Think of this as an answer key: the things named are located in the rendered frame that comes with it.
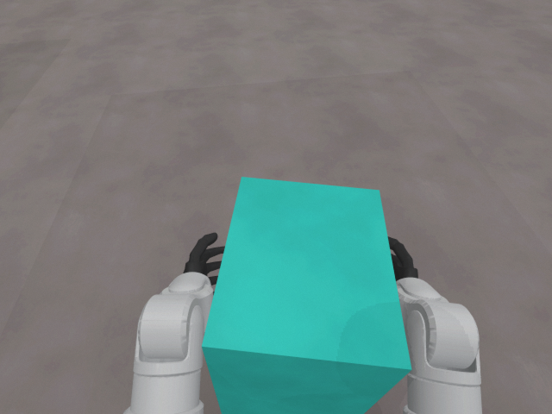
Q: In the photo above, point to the robot right forearm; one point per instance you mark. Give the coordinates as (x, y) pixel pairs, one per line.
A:
(443, 343)

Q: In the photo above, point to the right robot hand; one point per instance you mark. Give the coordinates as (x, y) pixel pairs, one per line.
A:
(402, 263)

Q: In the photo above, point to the robot left forearm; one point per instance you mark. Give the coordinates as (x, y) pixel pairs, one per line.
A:
(168, 348)

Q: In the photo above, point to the carton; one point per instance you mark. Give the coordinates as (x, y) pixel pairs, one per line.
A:
(305, 317)

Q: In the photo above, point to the left robot hand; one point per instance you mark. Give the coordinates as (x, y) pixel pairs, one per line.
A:
(199, 255)

